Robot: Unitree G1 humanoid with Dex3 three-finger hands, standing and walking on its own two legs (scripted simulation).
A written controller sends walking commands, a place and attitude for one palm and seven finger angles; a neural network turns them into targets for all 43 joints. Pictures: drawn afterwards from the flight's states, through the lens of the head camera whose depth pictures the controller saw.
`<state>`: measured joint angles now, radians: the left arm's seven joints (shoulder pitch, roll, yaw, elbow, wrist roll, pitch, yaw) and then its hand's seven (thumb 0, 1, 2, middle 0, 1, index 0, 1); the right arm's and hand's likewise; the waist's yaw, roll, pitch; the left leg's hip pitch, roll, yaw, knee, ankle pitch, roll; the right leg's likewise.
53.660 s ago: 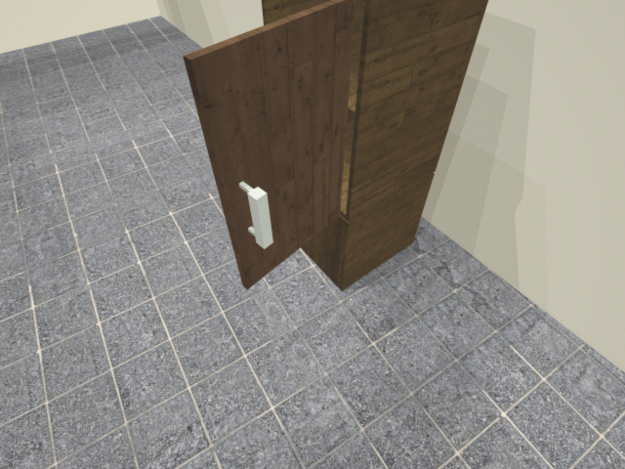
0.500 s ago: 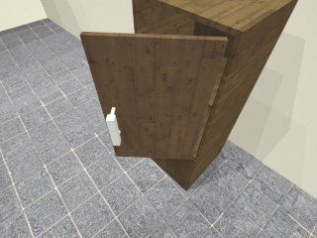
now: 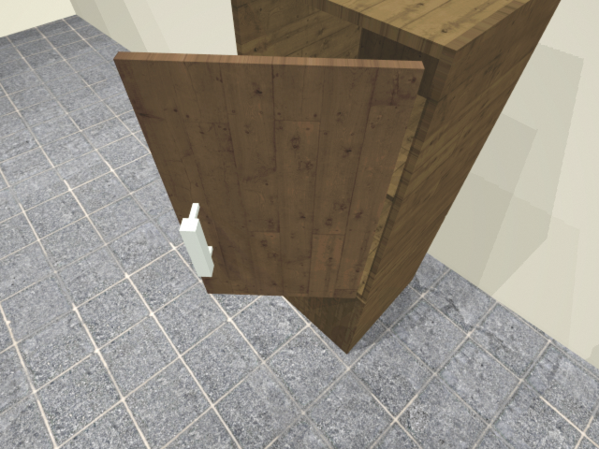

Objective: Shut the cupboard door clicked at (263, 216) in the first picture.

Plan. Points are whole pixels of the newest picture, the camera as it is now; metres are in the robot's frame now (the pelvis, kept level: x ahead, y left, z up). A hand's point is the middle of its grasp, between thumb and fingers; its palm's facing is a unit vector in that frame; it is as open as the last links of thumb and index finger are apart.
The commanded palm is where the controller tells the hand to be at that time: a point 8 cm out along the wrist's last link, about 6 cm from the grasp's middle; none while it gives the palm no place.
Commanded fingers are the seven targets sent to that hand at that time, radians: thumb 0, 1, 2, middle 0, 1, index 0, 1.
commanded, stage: come to a stop and stand still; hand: left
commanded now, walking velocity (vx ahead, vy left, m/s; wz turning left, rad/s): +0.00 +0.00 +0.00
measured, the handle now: (200, 240) +0.46 +0.22 -0.07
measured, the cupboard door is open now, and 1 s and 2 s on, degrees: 42 42 42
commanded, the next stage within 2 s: look again from close up in 0.54 s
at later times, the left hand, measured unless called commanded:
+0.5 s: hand out of the picture -0.01 +0.24 -0.16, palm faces -0.03 -0.96 -0.27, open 7.4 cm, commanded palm none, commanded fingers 0.00 0.90 0.90 -0.20 -0.30 -0.20 -0.30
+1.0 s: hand out of the picture +0.01 +0.22 -0.16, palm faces -0.03 -0.97 -0.25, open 7.3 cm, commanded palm none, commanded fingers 0.00 0.90 0.90 -0.20 -0.30 -0.20 -0.30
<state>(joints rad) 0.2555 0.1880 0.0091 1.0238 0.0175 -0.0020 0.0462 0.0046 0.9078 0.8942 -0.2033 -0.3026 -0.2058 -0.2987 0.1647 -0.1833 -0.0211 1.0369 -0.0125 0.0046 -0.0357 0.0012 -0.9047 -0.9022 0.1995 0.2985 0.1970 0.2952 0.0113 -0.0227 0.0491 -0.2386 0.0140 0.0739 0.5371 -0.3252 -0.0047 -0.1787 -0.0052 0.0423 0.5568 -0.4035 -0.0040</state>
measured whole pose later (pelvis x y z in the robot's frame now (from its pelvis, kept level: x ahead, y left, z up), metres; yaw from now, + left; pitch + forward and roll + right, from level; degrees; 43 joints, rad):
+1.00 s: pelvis -0.03 +0.02 +0.01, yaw +0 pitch -1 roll +1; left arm 0.20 0.24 -0.03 1.08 0.02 -0.01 0.01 0.01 0.91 0.89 -0.20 -0.30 -0.21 -0.30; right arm 0.14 -0.25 0.01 1.09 -0.01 -0.02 -0.01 0.00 -0.90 -0.90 0.20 0.30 0.20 0.30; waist 0.01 -0.01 0.03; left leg -0.21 -0.02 0.05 0.43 -0.21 0.02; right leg -0.14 -0.02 0.04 0.45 -0.30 0.02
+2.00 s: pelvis -0.08 +0.00 -0.11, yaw +1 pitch +17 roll -3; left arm 0.34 0.24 0.22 0.10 -0.33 -0.40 -0.37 0.02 0.90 0.90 -0.69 -0.83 -0.69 -0.83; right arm 0.23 -0.21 0.00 0.57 0.03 -0.27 -0.08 0.01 -0.90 -0.90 0.20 0.30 0.20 0.30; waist 0.01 0.04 -0.17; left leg -1.09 0.02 -0.05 1.30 -0.50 0.00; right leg -1.00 0.03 -0.08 1.28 -0.57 -0.03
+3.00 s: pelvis -0.07 +0.01 -0.12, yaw +1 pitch +18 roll -3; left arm 0.39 0.24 0.14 -0.02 -0.28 -0.41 -0.24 0.02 0.90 0.90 -1.30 -1.50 -1.30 -1.50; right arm 0.25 -0.24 0.01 0.49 0.01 -0.15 -0.05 0.01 -0.90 -0.90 0.20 0.30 0.20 0.30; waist 0.00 0.04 -0.19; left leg -1.12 0.02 -0.05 1.33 -0.54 0.01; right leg -1.02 0.02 -0.08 1.29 -0.59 -0.02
